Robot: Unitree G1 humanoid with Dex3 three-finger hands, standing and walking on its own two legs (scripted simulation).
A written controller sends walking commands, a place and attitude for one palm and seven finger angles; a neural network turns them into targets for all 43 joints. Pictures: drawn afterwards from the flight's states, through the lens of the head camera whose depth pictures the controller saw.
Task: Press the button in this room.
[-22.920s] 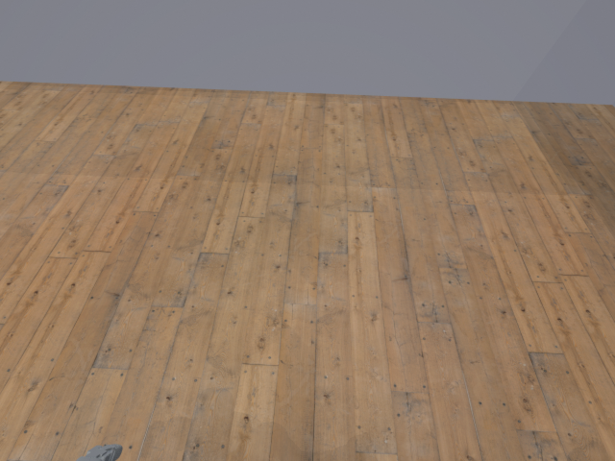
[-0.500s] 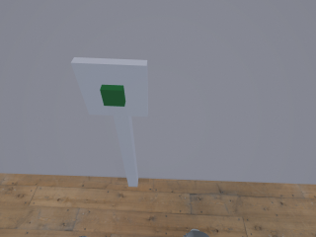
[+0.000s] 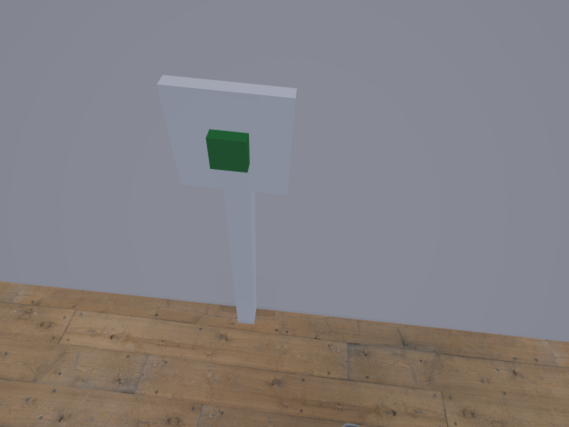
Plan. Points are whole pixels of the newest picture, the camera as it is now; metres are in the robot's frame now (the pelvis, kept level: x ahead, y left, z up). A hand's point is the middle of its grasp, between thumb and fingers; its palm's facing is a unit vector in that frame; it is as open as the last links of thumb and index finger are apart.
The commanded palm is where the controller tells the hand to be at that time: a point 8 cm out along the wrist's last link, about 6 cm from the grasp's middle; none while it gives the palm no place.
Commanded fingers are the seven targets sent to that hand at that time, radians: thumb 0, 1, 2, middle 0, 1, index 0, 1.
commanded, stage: come to a stop and stand still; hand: left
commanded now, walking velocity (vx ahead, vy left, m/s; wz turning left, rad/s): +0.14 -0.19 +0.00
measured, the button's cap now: (229, 150) +0.53 +0.14 +0.08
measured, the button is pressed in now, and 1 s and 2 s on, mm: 0 0 0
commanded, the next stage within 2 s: look again from close up in 0.92 s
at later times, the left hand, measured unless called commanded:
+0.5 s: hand out of the picture +0.01 +0.16 -0.16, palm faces -0.02 -0.98 -0.20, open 7.4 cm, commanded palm none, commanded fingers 0.00 0.90 0.90 -0.20 -0.30 -0.20 -0.30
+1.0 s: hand out of the picture -0.02 +0.10 -0.16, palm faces +0.05 -0.98 -0.17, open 7.4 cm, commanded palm none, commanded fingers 0.00 0.90 0.90 -0.20 -0.30 -0.20 -0.30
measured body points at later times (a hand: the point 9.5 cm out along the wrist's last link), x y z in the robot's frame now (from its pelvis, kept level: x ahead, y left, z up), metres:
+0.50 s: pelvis -0.01 -0.02 +0.02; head +0.01 -0.03 +0.47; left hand +0.01 +0.21 -0.14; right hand -0.07 -0.23 -0.15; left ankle -0.01 +0.11 -0.72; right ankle -0.03 -0.13 -0.73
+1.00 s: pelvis +0.00 -0.06 +0.02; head +0.01 -0.06 +0.47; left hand -0.02 +0.15 -0.14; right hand -0.01 -0.28 -0.15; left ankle -0.01 +0.11 -0.72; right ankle -0.03 -0.13 -0.72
